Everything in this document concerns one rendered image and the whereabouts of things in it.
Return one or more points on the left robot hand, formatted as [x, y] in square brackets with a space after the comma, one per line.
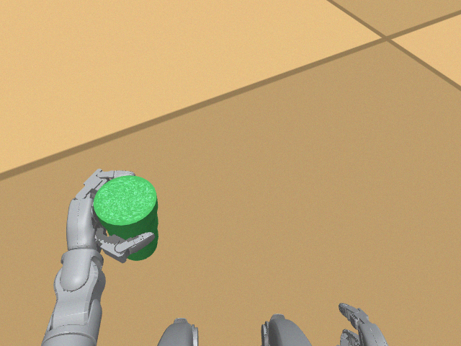
[84, 230]

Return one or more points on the cup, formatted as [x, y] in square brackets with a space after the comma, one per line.
[127, 206]

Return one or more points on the left robot arm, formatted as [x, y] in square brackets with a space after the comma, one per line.
[78, 286]

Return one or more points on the right robot hand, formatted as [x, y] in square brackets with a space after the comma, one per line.
[369, 334]

